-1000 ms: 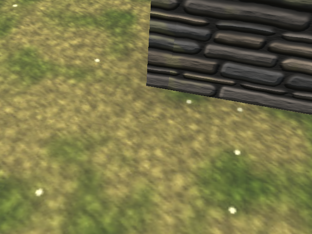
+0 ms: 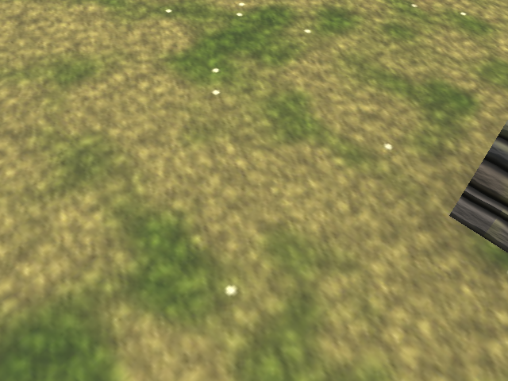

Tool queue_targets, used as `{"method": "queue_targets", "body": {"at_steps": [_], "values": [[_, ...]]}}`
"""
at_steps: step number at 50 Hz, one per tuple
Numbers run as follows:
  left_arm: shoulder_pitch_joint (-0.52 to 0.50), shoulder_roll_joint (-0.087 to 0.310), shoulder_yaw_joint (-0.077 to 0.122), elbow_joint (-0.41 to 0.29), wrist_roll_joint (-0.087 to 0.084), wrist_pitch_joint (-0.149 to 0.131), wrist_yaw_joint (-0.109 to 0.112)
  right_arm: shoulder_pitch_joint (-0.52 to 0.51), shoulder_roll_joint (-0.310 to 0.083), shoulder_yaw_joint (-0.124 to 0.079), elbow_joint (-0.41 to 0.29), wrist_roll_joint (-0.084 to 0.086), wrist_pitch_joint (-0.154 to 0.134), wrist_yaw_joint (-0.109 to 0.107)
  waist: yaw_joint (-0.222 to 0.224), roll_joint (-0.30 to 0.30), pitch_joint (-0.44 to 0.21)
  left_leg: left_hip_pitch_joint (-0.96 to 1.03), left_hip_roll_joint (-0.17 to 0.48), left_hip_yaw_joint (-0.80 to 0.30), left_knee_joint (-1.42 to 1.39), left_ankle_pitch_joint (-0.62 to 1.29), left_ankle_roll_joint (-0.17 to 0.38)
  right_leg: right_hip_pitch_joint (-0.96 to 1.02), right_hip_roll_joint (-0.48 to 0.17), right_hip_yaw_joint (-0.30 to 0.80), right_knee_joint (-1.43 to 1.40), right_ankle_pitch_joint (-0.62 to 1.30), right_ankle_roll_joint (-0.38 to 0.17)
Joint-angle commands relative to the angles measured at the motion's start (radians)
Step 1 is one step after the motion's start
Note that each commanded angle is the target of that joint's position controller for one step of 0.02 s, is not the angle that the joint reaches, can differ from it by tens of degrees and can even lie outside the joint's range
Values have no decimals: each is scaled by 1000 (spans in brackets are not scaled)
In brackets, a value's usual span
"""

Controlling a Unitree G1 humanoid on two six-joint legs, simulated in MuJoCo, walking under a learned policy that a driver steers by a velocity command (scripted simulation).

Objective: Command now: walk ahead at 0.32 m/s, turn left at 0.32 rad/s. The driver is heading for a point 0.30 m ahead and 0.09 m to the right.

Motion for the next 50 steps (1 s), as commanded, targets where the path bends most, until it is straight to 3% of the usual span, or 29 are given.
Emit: {"method": "queue_targets", "body": {"at_steps": [1,7,10,11,12,13,14,15,17,21,23,27,30,31,32,33,34,35,37,42,50], "values": [[-130,53,-1,-93,-7,-37,-12,11,-197,-55,-35,4,-23,0,-48,170,20,50,237,-236,-165,-185,156,-67,-4,-2,-131,32,1],[-144,66,-11,-113,-22,-65,-28,45,-201,-51,2,14,-24,18,-58,147,55,21,263,-283,-132,-197,166,31,1,-15,-244,-19,-52],[-20,76,-5,-78,-15,-74,-25,34,-166,-38,11,11,-17,23,20,133,14,-39,216,-250,-34,-82,127,257,27,-48,-332,14,-87],[71,102,4,-64,-4,-77,-15,17,-130,-25,5,3,-19,21,70,112,-32,-95,161,-200,96,32,83,401,-20,10,-353,26,-117],[166,199,25,-59,20,-79,-8,22,-73,-6,-27,-6,-27,14,89,-72,-143,-255,44,-65,389,10,5,624,-199,239,-376,89,-204],[243,236,40,-28,20,-69,-17,38,-92,-10,-46,-2,-39,-1,99,-265,-183,-460,-43,-2,655,-363,-62,723,-345,543,-473,101,-330],[221,156,15,-28,2,-67,-21,38,-166,-32,-28,7,-40,-4,90,-154,-113,-538,-10,-54,780,-392,-76,679,-356,540,-476,130,-339],[169,117,0,-39,1,-62,-20,23,-172,-36,-19,9,-34,-1,69,-104,-66,-544,22,-44,827,-335,-82,621,-323,424,-462,250,-316],[82,68,-20,-51,0,-50,-18,-4,-148,-36,-15,-6,-17,3,35,-56,-34,-505,81,12,767,-239,-100,523,-249,251,-470,479,-279],[34,67,-31,-24,15,-40,-2,-11,-63,-15,-2,-6,1,1,5,-93,-53,-327,87,68,553,-110,-131,399,-164,81,-485,723,-266],[29,86,-28,-7,9,-28,5,-51,-44,-6,-8,-10,3,-1,16,-95,-67,-257,84,83,416,-35,-131,385,-149,41,-478,748,-255],[65,104,-27,30,-1,-7,6,-114,-72,-15,-19,-4,9,-1,45,-82,-69,-185,70,85,277,56,-113,406,-169,59,-459,680,-253],[36,86,-36,47,-17,1,5,-119,-74,-22,-19,-10,6,-1,15,-61,-47,-84,58,95,99,152,-65,388,-159,79,-403,548,-222],[65,70,-42,62,-14,-3,3,-115,-96,-27,-21,-19,2,-5,9,-27,-52,4,80,60,20,320,-39,361,-129,77,-376,477,-181],[102,54,-50,60,15,-14,0,-99,-162,-42,-27,-25,2,-16,31,52,-107,140,173,-24,79,657,-3,307,-76,47,-324,347,-130],[206,25,-59,77,26,-18,-4,-104,-157,-40,-17,-25,11,-20,84,148,-185,262,236,-87,160,747,87,234,-33,22,-324,118,-82],[172,29,-65,88,23,-11,-3,-125,-89,-26,-21,-16,20,-13,51,129,-185,247,226,-84,176,684,106,239,-25,10,-340,-3,-57],[135,42,-64,81,17,1,-4,-156,-66,-21,-23,-8,25,-5,45,115,-142,204,190,-62,175,576,84,227,-16,5,-361,-14,-53],[107,67,-59,85,11,26,3,-180,-80,-25,-25,-9,23,5,31,72,-84,137,142,-28,179,513,48,232,-7,-1,-359,55,-58],[112,71,-58,102,10,52,16,-186,-83,-27,10,-10,4,15,40,60,-98,96,130,-12,189,564,35,326,-24,6,-348,172,-66],[105,58,-57,146,11,71,26,-216,-85,-31,80,-10,7,9,45,30,-56,63,113,1,159,403,23,328,-19,3,-377,69,-64]]}}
